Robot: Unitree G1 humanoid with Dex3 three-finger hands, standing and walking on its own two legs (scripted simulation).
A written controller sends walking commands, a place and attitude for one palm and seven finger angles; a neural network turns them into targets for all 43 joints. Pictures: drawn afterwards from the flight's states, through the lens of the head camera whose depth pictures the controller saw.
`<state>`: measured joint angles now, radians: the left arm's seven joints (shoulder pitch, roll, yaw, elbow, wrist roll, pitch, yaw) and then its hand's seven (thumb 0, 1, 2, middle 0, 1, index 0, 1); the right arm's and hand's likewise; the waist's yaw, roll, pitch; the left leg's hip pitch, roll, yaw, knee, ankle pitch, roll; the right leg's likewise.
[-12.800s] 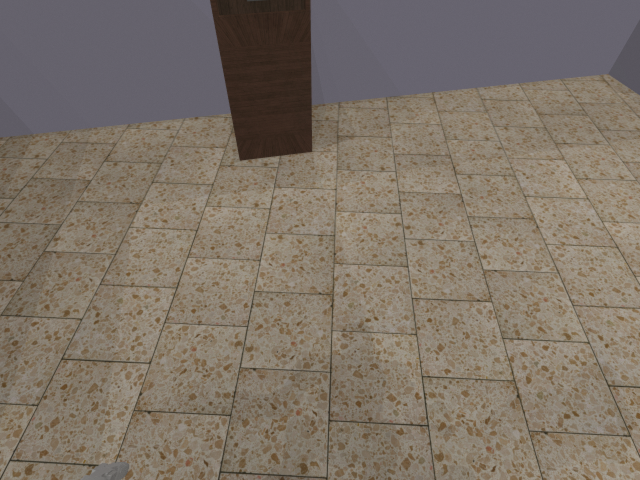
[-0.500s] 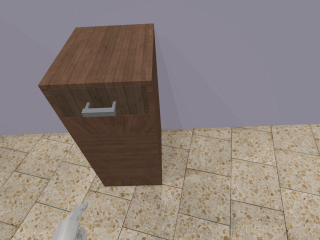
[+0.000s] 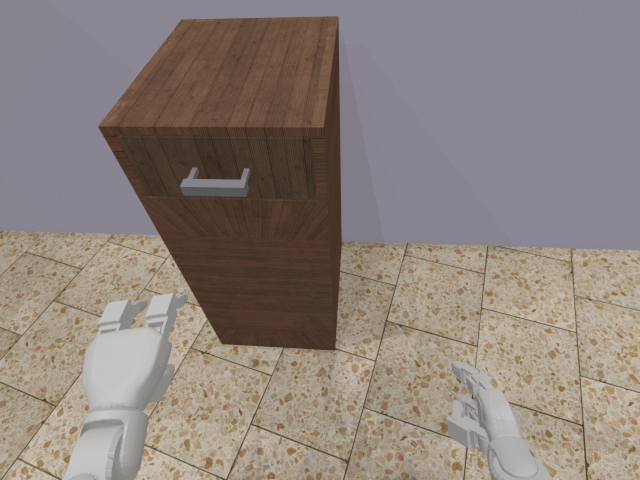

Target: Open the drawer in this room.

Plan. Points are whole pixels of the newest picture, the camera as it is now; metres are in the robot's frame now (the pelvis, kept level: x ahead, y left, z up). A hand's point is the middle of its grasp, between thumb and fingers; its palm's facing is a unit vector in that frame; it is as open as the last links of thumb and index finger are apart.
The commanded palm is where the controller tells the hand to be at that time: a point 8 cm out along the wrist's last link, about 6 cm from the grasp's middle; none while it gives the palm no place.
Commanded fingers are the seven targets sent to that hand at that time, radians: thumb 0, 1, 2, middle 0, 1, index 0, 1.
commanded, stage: raise the hand with hooked fingers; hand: left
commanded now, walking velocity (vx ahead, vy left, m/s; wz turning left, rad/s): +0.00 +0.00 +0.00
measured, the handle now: (217, 180) +0.57 +0.27 +0.03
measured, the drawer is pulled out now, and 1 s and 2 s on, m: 0.00 0.00 0.00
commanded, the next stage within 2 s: move the hooked fingers above the handle in 1.24 s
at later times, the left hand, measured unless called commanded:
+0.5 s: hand (140, 297) +0.29 +0.26 +0.09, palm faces +0.10 -0.09 -0.99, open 12.9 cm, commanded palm +0.26 +0.26 +0.14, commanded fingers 0.00 -0.48 0.31 -0.30 -1.18 -0.30 -1.18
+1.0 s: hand (135, 237) +0.34 +0.27 +0.14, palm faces +0.02 -0.08 -1.00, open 13.8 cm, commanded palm +0.31 +0.27 +0.19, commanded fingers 0.00 -0.50 0.30 -0.30 -1.20 -0.30 -1.20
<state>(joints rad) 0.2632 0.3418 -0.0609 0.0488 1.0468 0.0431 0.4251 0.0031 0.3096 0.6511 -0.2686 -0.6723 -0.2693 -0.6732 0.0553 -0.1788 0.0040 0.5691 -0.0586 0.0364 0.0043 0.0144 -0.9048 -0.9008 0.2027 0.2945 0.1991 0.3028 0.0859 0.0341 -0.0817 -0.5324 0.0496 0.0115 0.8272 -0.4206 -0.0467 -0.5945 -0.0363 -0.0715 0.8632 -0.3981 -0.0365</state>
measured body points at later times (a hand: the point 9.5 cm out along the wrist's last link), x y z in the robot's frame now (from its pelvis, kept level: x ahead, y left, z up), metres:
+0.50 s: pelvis +0.01 +0.03 +0.03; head +0.03 +0.00 +0.48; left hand +0.28 +0.26 +0.14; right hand +0.21 -0.21 -0.07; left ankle +0.00 +0.15 -0.70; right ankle +0.02 -0.09 -0.70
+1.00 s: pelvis +0.02 +0.03 +0.04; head +0.04 -0.01 +0.49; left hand +0.33 +0.27 +0.19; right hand +0.21 -0.19 -0.07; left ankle +0.00 +0.15 -0.70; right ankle +0.02 -0.10 -0.70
